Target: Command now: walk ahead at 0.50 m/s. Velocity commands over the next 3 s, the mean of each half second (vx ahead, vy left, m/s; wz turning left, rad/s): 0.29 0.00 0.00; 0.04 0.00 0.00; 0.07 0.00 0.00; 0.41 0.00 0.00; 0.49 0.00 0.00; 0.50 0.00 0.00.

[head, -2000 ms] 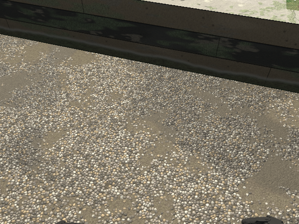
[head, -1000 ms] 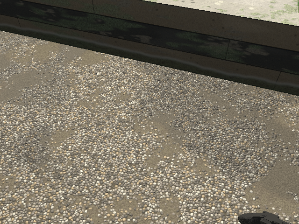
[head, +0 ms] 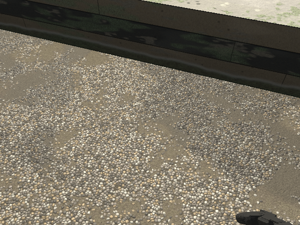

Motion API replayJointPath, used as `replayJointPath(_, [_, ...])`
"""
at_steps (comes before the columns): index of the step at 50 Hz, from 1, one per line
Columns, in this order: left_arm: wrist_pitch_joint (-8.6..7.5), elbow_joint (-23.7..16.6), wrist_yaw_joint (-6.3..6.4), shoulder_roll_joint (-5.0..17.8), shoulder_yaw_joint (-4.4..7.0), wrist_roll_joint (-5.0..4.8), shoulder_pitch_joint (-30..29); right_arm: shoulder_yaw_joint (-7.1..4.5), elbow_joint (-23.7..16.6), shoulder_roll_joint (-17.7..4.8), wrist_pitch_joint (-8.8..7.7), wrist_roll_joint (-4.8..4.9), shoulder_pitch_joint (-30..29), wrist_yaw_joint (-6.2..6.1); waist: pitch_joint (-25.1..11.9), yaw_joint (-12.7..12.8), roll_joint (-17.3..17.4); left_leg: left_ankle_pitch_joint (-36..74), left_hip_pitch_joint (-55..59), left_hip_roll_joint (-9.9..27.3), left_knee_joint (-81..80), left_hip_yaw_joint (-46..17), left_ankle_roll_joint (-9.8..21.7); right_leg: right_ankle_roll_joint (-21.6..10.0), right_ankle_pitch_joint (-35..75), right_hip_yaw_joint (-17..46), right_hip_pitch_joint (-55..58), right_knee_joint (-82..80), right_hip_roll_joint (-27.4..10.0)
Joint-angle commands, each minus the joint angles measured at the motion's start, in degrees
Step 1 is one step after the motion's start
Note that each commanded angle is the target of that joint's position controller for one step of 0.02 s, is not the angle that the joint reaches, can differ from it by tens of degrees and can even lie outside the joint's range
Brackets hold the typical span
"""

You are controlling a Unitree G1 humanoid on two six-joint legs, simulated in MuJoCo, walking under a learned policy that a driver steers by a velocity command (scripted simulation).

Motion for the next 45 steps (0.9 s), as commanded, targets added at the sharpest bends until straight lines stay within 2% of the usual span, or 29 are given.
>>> replayJointPath(1, [-0.96, -5.25, 0.18, 5.39, 1.77, 0.03, -3.58, -1.83, -5.58, -5.42, -1.04, -0.01, -5.31, -0.13, -4.14, -0.02, 0.29, 17.96, -3.03, 2.16, -3.15, -0.36, 2.97, -3.06, 0.16, 7.61, 4.22, -7.95, -4.67])
replayJointPath(5, [-0.97, -5.28, 0.18, 5.38, 1.76, 0.03, -3.51, -1.8, -5.55, -5.37, -1.05, -0.02, -5.42, -0.11, -4.16, 0.01, 0.29, 17.98, -2.95, 2.19, -3.25, -0.42, 3.0, -3.05, 0.27, 7.7, 4.24, -8.0, -4.64])
replayJointPath(9, [-0.7, -2.96, -0.01, 4.13, 1.43, -0.3, 0.21, -1.86, -3.66, -4.99, -0.34, 0.15, -3.75, 0.04, -3.5, 0.26, 2.8, 19.96, -2.05, 3.98, -7.99, -4.67, 4.03, -2.3, -0.03, 7.69, 4.73, -8.2, -3.36])
replayJointPath(13, [-0.42, -0.04, -0.39, 4.48, 1.92, -0.97, 3.06, -2.25, -1.45, -4.65, 0.55, 0.47, -2.33, 0.03, -2.49, 0.06, 1.74, 16.43, -0.64, 4.32, -11.01, -5.8, 3.83, -3.12, 2.11, 8.64, 5.86, -12.21, -3.58])
replayJointPath(18, [0.17, 3.36, -0.78, 4.91, 2.84, -1.79, 5.14, -2.83, 0.93, -3.9, 1.39, 0.41, -0.85, -0.86, -1.81, -0.34, 0.34, 16.85, 1.46, 3.95, -12.17, -4.21, 3.24, -3.98, 8.78, 8.44, 7.07, -15.52, -4.09])
replayJointPath(26, [1.67, 7.55, -1.12, 4.7, 4.0, -1.98, 8.46, -3.48, 3.52, -2.75, 2.69, 0.45, 1.02, -2.52, -2.25, -0.02, -0.58, 19.5, 2.8, 3.8, -12.33, -2.02, 3.12, -4.2, 16.48, 7.9, 8.85, -15.99, -3.89])
replayJointPath(34, [2.84, 10.23, -0.31, 4.65, 4.72, -2.11, 9.77, -4.1, 4.87, -2.32, 3.39, 0.7, 3.29, -3.69, -0.97, -0.17, -1.06, 18.08, 1.23, 3.56, -10.89, -0.15, 3.35, -4.88, 16.06, 7.98, 7.75, -15.88, -4.36])
replayJointPath(42, [3.77, 11.76, 0.8, 4.42, 5.07, -2.19, 8.93, -4.75, 5.42, -2.18, 3.62, 0.85, 5.65, -4.22, 0.56, -0.56, -0.51, 16.1, -1.04, 3.26, -9.08, 0.73, 3.98, -5.53, 8.43, 8.34, 5.1, -15.66, -4.73])
replayJointPath(43, [3.67, 12.38, 1.1, 4.36, 5.03, -2.62, 8.92, -5.06, 6.05, -2.89, 3.45, 1.31, 6.33, -4.42, 1.09, -0.32, -0.4, 15.6, -1.65, 3.25, -9.13, 0.65, 3.77, -5.4, 7.85, 8.25, 4.59, -15.08, -4.45])
replayJointPath(45, [3.69, 12.88, 1.47, 4.15, 4.96, -2.65, 8.91, -5.16, 6.25, -2.82, 3.35, 1.27, 6.97, -4.5, 1.02, -0.31, -0.06, 15.37, -2.12, 3.12, -9.23, 0.44, 4.0, -5.29, 5.67, 8.34, 4.31, -14.42, -4.03])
